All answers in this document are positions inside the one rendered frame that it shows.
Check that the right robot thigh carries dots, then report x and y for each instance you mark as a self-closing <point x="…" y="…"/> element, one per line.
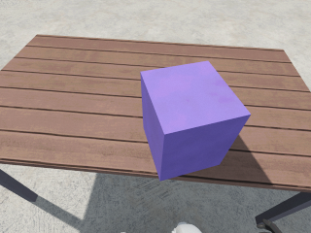
<point x="186" y="228"/>

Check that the table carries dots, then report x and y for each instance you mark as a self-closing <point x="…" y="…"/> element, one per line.
<point x="75" y="103"/>

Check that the carton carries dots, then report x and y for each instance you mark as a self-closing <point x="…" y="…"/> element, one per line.
<point x="191" y="117"/>

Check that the right robot hand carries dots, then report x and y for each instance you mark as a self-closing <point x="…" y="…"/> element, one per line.
<point x="268" y="225"/>

